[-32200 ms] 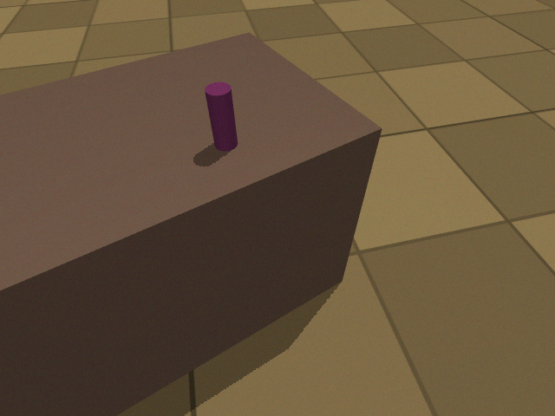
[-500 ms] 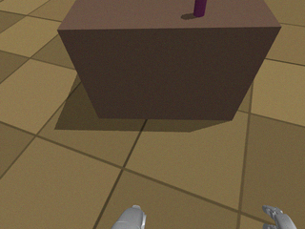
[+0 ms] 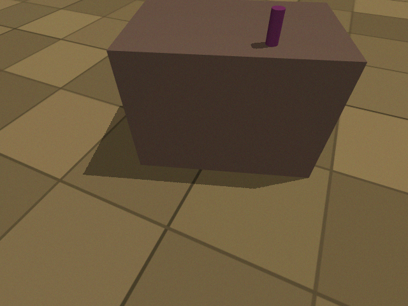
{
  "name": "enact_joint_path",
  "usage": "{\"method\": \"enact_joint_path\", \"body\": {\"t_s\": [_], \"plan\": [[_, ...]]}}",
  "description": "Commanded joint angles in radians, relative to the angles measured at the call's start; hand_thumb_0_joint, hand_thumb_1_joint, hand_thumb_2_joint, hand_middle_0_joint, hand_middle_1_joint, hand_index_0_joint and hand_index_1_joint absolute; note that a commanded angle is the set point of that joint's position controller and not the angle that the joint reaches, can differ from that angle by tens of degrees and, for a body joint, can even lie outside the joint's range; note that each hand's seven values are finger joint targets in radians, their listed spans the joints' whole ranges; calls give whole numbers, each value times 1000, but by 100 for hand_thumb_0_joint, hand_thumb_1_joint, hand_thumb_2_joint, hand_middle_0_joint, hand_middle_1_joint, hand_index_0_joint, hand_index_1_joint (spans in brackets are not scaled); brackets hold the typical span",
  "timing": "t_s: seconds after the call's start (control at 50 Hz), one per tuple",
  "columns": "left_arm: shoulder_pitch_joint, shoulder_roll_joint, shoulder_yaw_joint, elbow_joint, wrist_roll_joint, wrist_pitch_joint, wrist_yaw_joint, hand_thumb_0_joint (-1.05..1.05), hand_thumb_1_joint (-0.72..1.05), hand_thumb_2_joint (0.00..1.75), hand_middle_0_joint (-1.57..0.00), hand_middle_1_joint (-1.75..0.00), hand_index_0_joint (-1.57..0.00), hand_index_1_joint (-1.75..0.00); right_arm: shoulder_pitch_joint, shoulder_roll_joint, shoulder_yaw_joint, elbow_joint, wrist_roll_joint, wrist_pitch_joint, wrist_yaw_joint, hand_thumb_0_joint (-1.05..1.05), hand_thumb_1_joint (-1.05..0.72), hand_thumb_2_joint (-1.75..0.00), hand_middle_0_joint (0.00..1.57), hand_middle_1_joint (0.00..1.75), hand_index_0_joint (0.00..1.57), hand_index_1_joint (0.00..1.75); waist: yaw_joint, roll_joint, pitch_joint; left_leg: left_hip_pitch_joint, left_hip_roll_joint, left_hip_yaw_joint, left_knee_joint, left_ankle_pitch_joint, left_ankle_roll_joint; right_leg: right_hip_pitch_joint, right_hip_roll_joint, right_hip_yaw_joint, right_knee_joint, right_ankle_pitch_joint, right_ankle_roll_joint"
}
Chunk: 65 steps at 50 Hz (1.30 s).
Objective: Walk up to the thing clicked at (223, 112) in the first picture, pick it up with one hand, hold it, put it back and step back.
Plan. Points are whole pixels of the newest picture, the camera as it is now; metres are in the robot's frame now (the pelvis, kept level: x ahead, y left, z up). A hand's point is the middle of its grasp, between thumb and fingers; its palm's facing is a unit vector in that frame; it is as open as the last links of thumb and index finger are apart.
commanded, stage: step back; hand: right
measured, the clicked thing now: (274, 26) +1.12 -0.24 +0.06
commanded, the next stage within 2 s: stand in 0.64 s
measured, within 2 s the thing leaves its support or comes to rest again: neither
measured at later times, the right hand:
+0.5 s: hand out of the picture +0.13 -0.21 -0.15, palm faces -0.05 +0.93 -0.35, open 7.4 cm
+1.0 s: hand out of the picture +0.15 -0.21 -0.13, palm faces -0.02 +0.94 -0.34, open 7.4 cm
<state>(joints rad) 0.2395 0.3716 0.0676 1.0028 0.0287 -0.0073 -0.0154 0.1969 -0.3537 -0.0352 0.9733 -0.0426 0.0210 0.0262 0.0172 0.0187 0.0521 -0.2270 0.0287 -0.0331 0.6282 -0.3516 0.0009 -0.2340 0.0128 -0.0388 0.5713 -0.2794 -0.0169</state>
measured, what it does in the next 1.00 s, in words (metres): steps on the spot: left foot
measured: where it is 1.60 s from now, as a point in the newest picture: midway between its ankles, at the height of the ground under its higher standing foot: outside the picture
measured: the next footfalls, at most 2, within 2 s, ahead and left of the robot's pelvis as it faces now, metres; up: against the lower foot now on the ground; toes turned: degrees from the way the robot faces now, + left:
left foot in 0.26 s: +0.09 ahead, +0.16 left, +0.00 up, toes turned +3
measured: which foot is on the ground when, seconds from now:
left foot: down 0.00-0.00, up 0.02-0.24, down 0.26-1.00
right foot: down 0.00-1.00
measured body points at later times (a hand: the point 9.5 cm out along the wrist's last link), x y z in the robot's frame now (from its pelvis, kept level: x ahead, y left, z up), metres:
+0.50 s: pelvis +0.04 +0.04 +0.00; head +0.07 +0.05 +0.45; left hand +0.12 +0.36 -0.13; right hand +0.13 -0.26 -0.12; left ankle +0.05 +0.16 -0.73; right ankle +0.04 -0.09 -0.73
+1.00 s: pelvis +0.05 +0.04 +0.02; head +0.06 +0.04 +0.47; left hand +0.15 +0.33 -0.11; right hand +0.15 -0.26 -0.11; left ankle +0.05 +0.16 -0.73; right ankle +0.04 -0.09 -0.73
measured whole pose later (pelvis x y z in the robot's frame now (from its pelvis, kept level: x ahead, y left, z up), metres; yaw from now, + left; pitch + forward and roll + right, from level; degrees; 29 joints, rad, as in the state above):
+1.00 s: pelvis +0.05 +0.04 +0.02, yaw +0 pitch -2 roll +0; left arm 0.05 0.34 0.00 1.11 0.01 -0.02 -0.01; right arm 0.06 -0.35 -0.01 1.10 -0.01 -0.01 0.01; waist 0.00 -0.01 0.07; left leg -0.12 0.02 0.03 0.37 -0.20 -0.01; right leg -0.11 -0.03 -0.01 0.37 -0.22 0.02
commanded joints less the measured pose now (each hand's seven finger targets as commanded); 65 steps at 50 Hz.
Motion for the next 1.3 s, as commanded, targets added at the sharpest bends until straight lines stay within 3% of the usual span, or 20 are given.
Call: {"method": "enact_joint_path", "body": {"t_s": [0.0,0.04,0.08,0.16,0.22,0.24,0.26,0.28,0.3,0.32,0.4,0.44,0.48,0.52,0.56,0.58,0.66,0.74,1.1,1.28], "plan": [[-2,351,85,-75,23,-53,31,0,90,90,-20,-30,-20,-30,-91,-202,-58,-97,4,-20,-28,0,-90,-90,20,30,20,30,57,-115,64,-324,-37,-80,270,-226,14,7,-423,628,-418,-588,-208],[-105,309,79,-114,18,-57,31,0,90,90,-20,-30,-20,-30,-24,-250,-73,-73,14,-29,-17,0,-90,-90,20,30,20,30,-3,-70,106,-265,26,-115,279,-166,19,-67,-401,545,-389,-510,-232],[-71,267,63,-93,15,-67,30,0,90,90,-20,-30,-20,-30,-32,-207,-68,-64,14,-37,-11,0,-90,-90,20,30,20,30,7,-75,48,-236,7,-95,221,-107,14,-13,-307,369,-351,-337,-173],[-101,278,60,-99,16,-60,20,0,90,90,-20,-30,-20,-30,-11,-193,-65,-59,11,-39,-2,0,-90,-90,20,30,20,30,2,-165,15,-124,8,11,59,-77,-4,-60,-270,251,-297,-214,-150],[-121,229,31,-105,-1,-40,14,0,90,90,-20,-30,-20,-30,29,-184,-72,-23,8,-56,-15,0,-90,-90,20,30,20,30,-34,-120,-36,64,-42,64,-177,110,-2,-90,-189,119,-104,46,-98],[-99,199,19,-103,-5,-36,14,0,90,90,-20,-30,-20,-30,34,-196,-76,-20,3,-62,-25,0,-90,-90,20,30,20,30,-40,-82,-71,128,-12,14,-214,173,12,-103,-163,82,-6,179,-71],[-80,154,7,-110,-14,-33,13,0,90,90,-20,-30,-20,-30,50,-236,-82,-21,-6,-70,-34,0,-90,-90,20,30,20,30,-37,39,-121,168,128,-171,-272,201,53,-136,-100,33,128,172,-31],[-69,133,0,-102,-28,-21,14,0,90,90,-20,-30,-20,-30,-15,-290,-82,-43,-4,-75,-38,0,-90,-90,20,30,20,30,-7,122,-103,126,265,-368,-328,104,131,-197,-21,8,143,-99,4],[-84,202,17,-79,-22,-11,21,0,90,90,-20,-30,-20,-30,-47,-334,-89,-44,4,-69,-34,0,-90,-90,20,30,20,30,-26,122,-76,-3,311,-391,-330,5,220,-110,-52,56,199,-278,-1],[-94,221,18,-72,-20,-10,19,0,90,90,-20,-30,-20,-30,-70,-322,-88,-42,1,-66,-34,0,-90,-90,20,30,20,30,-18,100,-36,-60,293,-368,-333,-19,223,-86,-62,72,217,-286,-5],[-43,183,12,-43,-25,-20,20,0,90,90,-20,-30,-20,-30,-102,-273,-68,-36,5,-69,-39,0,-90,-90,20,30,20,30,9,168,-46,38,195,-173,-218,346,130,-69,-49,34,27,-116,-7],[-28,184,16,-18,-15,-34,30,0,90,90,-20,-30,-20,-30,-131,-240,-59,-37,24,-58,-38,0,-90,-90,20,30,20,30,29,128,-103,27,155,-83,-110,572,79,89,-60,42,-152,156,-9],[-19,242,32,-10,-9,-40,40,0,90,90,-20,-30,-20,-30,-121,-198,-49,-48,40,-53,-44,0,-90,-90,20,30,20,30,19,6,-156,-83,70,-4,5,458,25,231,-142,163,-100,417,-55],[-121,283,32,-42,-14,-39,35,0,90,90,-20,-30,-20,-30,-90,-171,-41,-18,33,-50,-45,0,-90,-90,20,30,20,30,-18,-78,-139,-22,36,17,-47,167,6,110,-257,272,-109,326,-133],[-181,231,16,-60,-18,-35,33,0,90,90,-20,-30,-20,-30,-71,-206,-50,11,26,-60,-45,0,-90,-90,20,30,20,30,-40,-60,-156,82,89,-26,-150,373,32,73,-178,157,-52,413,-63],[-169,213,11,-53,-20,-33,34,0,90,90,-20,-30,-20,-30,-103,-224,-53,11,27,-63,-43,0,-90,-90,20,30,20,30,-17,-52,-145,74,103,-36,-135,486,51,78,-136,105,-33,444,-35],[-153,196,-9,-3,-35,-32,33,0,90,90,-20,-30,-20,-30,-103,-219,-35,30,35,-67,-41,0,-90,-90,20,30,20,30,-16,-41,-131,109,116,-50,-167,646,48,135,-135,110,-83,495,-12],[-175,188,-12,11,-29,-27,34,0,90,90,-20,-30,-20,-30,-134,-215,-29,41,38,-64,-42,0,-90,-90,20,30,20,30,-11,-13,-138,140,111,-40,-213,639,34,166,-130,95,-118,471,-8],[-222,192,-24,77,-19,-32,19,0,90,90,-20,-30,-20,-30,-178,-198,-12,90,34,-55,-26,0,-90,-90,20,30,20,30,-24,-13,-65,124,99,-38,-363,227,7,129,-145,124,-318,164,6],[-192,190,-26,89,-19,-33,18,0,90,90,-20,-30,-20,-30,-173,-206,-13,103,31,-56,-24,0,-90,-90,20,30,20,30,-16,-23,-68,124,104,-46,-363,213,12,110,-146,122,-326,144,8]]}}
